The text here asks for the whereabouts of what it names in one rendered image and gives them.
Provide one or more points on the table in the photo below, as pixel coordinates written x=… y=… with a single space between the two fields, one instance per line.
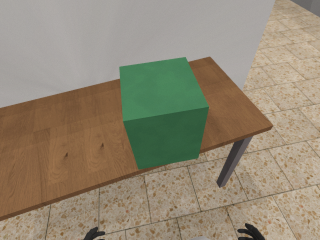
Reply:
x=63 y=145

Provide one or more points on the left robot hand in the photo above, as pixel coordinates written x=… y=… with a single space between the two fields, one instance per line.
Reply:
x=92 y=234

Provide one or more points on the right robot hand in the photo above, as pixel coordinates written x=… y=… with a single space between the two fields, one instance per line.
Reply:
x=251 y=231

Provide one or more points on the carton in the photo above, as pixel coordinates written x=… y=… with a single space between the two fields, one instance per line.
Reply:
x=164 y=111

